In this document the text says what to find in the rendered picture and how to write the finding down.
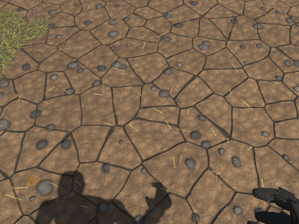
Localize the robot right hand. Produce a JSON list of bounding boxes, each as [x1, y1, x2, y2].
[[247, 187, 299, 224]]

